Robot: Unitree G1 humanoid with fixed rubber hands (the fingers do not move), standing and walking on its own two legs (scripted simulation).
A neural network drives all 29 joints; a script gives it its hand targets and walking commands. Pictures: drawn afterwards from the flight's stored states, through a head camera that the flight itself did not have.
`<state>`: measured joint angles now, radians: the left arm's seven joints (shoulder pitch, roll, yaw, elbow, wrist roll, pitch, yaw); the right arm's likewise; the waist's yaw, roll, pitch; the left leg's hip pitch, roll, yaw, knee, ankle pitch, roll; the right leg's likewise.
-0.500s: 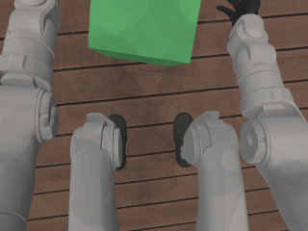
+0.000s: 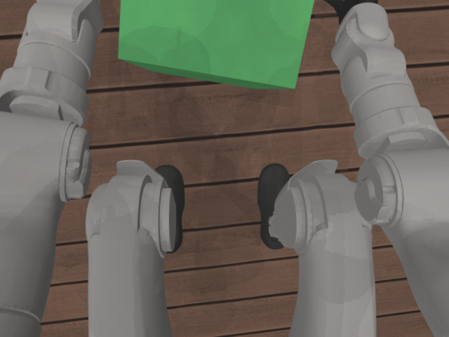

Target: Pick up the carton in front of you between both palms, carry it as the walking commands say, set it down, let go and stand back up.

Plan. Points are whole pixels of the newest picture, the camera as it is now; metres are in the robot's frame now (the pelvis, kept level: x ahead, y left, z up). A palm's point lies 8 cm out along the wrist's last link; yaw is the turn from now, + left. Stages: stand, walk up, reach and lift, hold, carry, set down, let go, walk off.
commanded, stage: reach and lift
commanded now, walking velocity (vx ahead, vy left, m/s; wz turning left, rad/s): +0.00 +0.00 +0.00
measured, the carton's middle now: (216, 9) +0.53 +0.03 -0.24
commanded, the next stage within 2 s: none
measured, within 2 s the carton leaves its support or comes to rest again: leaves its support in 0.50 s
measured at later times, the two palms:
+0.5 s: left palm out of the picture +0.55 +0.18 -0.17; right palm out of the picture +0.54 -0.13 -0.16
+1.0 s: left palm out of the picture +0.49 +0.19 +0.03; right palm out of the picture +0.50 -0.11 +0.03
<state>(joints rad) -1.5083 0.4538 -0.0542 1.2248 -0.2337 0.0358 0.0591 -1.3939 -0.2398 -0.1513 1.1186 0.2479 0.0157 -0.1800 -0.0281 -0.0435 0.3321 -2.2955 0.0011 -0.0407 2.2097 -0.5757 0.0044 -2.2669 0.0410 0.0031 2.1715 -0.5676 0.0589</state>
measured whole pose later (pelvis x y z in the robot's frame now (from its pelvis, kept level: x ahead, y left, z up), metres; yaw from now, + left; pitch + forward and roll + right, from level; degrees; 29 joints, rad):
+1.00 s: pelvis -0.01 -0.01 +0.09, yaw +4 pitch +43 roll -2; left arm -1.19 0.11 0.41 0.88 0.24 0.35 0.01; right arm -1.09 0.05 -0.60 0.71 -0.22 0.34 -0.10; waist -0.02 -0.02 -0.13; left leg -2.13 -0.06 -0.06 1.86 -0.47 -0.03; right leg -2.10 0.08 0.04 1.86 -0.51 0.06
